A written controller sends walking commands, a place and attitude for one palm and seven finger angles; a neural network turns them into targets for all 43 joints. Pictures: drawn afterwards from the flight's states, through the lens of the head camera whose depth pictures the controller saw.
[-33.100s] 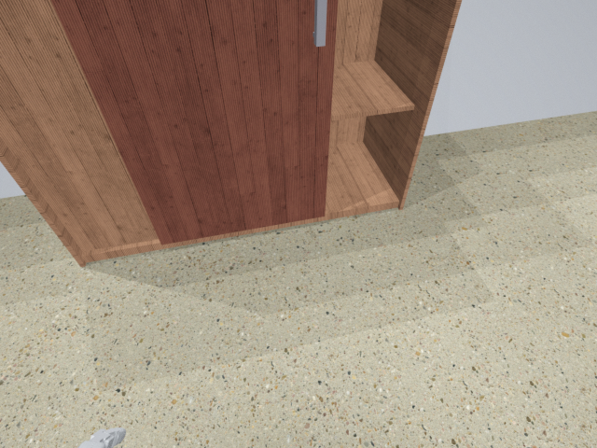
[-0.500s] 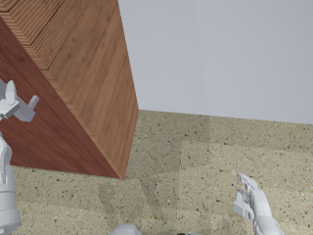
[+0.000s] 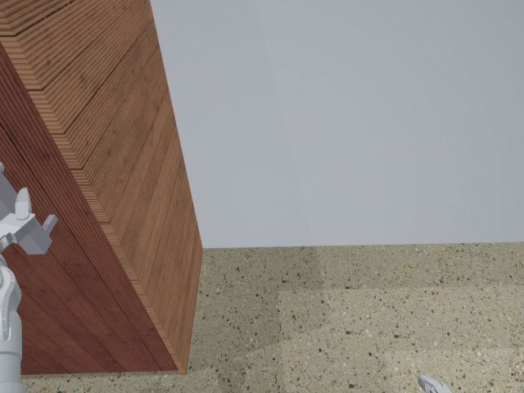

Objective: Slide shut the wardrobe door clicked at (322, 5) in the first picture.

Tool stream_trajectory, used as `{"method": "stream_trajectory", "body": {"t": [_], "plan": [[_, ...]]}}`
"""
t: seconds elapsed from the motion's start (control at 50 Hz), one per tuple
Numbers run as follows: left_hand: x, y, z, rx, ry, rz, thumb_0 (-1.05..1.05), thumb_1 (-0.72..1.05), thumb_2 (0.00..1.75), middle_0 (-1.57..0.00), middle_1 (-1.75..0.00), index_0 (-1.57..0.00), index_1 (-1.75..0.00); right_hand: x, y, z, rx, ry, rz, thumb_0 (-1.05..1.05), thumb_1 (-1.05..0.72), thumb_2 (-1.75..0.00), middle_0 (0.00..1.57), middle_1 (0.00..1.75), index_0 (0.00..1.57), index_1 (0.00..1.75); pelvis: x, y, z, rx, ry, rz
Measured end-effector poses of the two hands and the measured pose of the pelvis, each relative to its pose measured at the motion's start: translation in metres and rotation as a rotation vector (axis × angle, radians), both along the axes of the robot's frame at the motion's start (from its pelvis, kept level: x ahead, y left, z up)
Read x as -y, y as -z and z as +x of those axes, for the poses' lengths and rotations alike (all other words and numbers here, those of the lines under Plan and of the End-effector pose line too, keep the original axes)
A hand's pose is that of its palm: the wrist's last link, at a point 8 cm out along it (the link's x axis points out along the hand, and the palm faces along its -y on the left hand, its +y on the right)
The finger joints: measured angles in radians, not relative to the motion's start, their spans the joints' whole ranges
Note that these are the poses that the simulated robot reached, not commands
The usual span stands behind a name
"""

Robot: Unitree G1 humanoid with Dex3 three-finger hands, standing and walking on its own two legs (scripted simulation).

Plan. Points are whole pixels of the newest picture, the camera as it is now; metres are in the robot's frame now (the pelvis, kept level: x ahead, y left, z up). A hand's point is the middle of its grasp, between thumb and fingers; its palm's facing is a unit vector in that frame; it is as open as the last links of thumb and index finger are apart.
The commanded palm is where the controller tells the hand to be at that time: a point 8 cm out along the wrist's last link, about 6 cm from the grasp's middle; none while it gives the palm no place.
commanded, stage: stop walking and hold the door there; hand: left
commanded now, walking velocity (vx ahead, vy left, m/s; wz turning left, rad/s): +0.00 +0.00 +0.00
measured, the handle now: out of the picture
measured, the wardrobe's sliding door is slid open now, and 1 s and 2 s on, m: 0.00 0.00 0.00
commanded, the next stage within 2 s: none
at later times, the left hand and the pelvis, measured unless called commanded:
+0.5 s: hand (21, 216) +0.30 +0.35 +0.16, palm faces +0.60 -0.77 -0.21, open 7.3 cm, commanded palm +0.25 +0.35 +0.15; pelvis +0.00 +0.03 +0.00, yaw +0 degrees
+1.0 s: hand (24, 217) +0.30 +0.35 +0.16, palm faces +0.62 -0.76 -0.22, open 7.4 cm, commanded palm +0.25 +0.35 +0.15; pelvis -0.01 +0.03 +0.00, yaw +1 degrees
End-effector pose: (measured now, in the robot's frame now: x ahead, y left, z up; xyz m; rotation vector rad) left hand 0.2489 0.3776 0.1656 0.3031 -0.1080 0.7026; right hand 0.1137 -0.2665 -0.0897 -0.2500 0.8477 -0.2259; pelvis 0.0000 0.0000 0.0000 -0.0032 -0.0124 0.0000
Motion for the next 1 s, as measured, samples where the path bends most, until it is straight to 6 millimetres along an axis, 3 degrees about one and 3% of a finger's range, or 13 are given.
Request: {"method": "stream_trajectory", "body": {"t": [0.26, 0.5, 1.0], "plan": [[-0.002, 0.001, 0.0, 0.01, 0.049, -0.014, -0.11, 0.63, 0.72, -0.37, -1.37, -0.12, -1.32, -0.036, -0.01, 0.016, 0.083, -0.027, 0.027, 0.01, -0.9, -0.9, 0.2, 0.3, 0.21, 0.3, -0.019, -0.001, -0.008, 0.005, 0.011, 0.002], [-0.004, 0.002, 0.0, 0.026, 0.071, -0.009, -0.11, 0.63, 0.73, -0.38, -1.38, -0.11, -1.32, -0.06, -0.005, 0.03, 0.071, -0.068, 0.051, 0.01, -0.9, -0.9, 0.21, 0.3, 0.21, 0.3, -0.031, -0.001, -0.004, 0.002, 0.004, 0.002], [0.001, 0.003, 0.0, 0.023, 0.052, -0.006, -0.11, 0.67, 0.74, -0.35, -1.36, -0.06, -1.29, -0.053, -0.001, 0.041, 0.039, -0.069, 0.03, 0.01, -0.9, -0.9, 0.21, 0.3, 0.21, 0.3, -0.032, 0.001, -0.007, -0.008, -0.017, -0.008]]}}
